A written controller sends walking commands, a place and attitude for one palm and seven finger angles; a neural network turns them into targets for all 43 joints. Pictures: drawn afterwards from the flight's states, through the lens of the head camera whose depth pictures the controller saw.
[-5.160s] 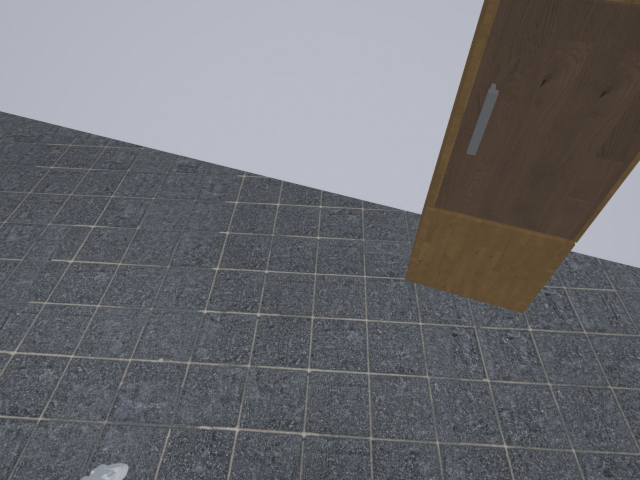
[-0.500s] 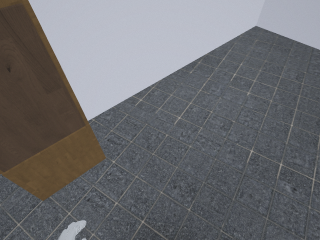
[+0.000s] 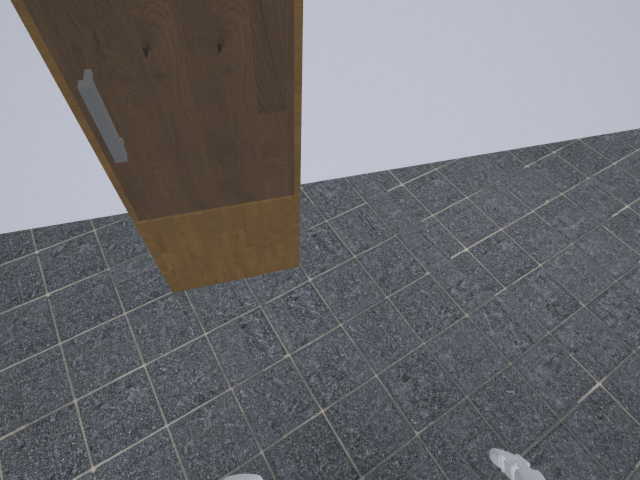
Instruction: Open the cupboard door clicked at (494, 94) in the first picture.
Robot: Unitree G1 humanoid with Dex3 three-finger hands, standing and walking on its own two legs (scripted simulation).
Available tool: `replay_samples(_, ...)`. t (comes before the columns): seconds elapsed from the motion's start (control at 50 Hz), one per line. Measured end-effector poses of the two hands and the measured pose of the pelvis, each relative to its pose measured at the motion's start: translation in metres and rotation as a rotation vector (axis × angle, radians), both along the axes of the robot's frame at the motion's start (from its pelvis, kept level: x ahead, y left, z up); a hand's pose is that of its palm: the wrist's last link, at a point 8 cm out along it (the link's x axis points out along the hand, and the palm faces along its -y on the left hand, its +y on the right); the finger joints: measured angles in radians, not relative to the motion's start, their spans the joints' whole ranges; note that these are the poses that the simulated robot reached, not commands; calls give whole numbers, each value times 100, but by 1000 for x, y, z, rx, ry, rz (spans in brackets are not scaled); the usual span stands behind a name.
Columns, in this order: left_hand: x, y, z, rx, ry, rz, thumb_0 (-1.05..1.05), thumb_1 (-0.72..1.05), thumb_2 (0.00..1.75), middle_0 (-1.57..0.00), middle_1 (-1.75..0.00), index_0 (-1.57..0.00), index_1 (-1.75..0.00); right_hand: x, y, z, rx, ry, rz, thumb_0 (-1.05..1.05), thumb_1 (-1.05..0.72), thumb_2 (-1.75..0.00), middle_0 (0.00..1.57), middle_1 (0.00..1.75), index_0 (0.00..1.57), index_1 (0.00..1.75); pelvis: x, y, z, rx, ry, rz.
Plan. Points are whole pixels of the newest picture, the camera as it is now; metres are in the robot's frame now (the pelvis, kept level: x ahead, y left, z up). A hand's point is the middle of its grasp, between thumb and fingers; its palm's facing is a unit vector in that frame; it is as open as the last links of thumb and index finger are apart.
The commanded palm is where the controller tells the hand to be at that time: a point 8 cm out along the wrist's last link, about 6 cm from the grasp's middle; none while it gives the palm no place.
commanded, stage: turn to face it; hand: left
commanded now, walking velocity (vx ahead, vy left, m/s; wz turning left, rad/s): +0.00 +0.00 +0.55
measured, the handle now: (105, 117) +0.66 +0.46 +0.00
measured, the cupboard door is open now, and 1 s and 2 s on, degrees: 0 0 0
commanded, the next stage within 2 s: take the last steps up to it in 0.48 s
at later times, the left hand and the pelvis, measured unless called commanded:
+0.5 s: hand out of the picture +0.06 +0.17 -0.13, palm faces +0.24 -0.93 -0.28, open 7.3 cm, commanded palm none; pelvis +0.01 -0.04 +0.01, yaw +15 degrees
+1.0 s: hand out of the picture -0.02 +0.20 -0.15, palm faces +0.36 -0.91 -0.18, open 7.4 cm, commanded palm none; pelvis +0.05 +0.02 +0.02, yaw +20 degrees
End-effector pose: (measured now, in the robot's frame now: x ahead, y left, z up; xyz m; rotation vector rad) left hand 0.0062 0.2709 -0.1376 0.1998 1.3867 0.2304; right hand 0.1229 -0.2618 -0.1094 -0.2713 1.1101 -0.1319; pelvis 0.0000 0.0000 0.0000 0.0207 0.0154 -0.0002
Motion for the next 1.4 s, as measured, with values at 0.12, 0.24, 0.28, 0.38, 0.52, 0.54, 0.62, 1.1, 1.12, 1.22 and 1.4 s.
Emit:
replay_samples(0.12,10,13,15,15,-58,57,1,91,90,-20,-30,-20,-30,13,19,8,2,6,61,0,-90,-90,20,30,20,30,3,4,12,-23,0,66)
replay_samples(0.24,43,0,29,32,-173,62,1,91,90,-20,-30,-20,-30,11,22,-3,49,44,88,0,-90,-90,20,30,20,30,7,-7,14,-17,-5,125)
replay_samples(0.28,53,-10,33,40,-210,59,1,91,90,-20,-30,-20,-30,9,17,-11,67,58,89,0,-90,-90,20,30,20,30,9,-14,12,-11,-8,143)
replay_samples(0.38,62,-37,39,64,-286,58,1,91,90,-20,-30,-20,-30,8,1,-32,101,91,93,0,-90,-90,20,30,20,30,13,-32,3,-1,-24,200)
replay_samples(0.52,32,-59,45,44,-249,143,0,91,90,-21,-30,-20,-30,6,-8,-25,91,159,140,1,-91,-90,20,30,20,30,14,-38,16,18,-35,266)
replay_samples(0.54,26,-61,44,38,-239,156,0,91,90,-21,-30,-20,-30,6,-8,-23,86,168,148,1,-91,-90,20,30,19,30,14,-38,17,20,-34,274)
replay_samples(0.62,-4,-62,35,15,-191,215,0,91,90,-21,-30,-21,-30,8,0,-18,63,192,188,1,-91,-90,20,30,19,30,12,-35,18,19,-31,302)
replay_samples(1.1,19,-26,13,-93,-59,294,1,91,90,-20,-30,-20,-30,-33,67,-15,69,383,151,0,-90,-90,20,30,20,30,82,19,18,-6,-24,338)
replay_samples(1.12,35,-25,13,-87,-73,283,1,92,90,-20,-30,-20,-30,-32,65,-18,73,402,138,0,-90,-90,20,30,20,30,90,18,16,-4,-24,335)
replay_samples(1.22,108,-22,6,-41,-183,249,1,92,90,-20,-30,-20,-30,-13,52,-37,81,486,114,0,-90,-90,20,30,20,30,132,10,-2,-9,-34,342)
replay_samples(1.4,130,-21,20,-35,-141,315,0,95,90,-20,-30,-20,-30,137,68,-19,61,268,201,1,-91,-90,20,30,19,30,187,24,18,-25,-24,362)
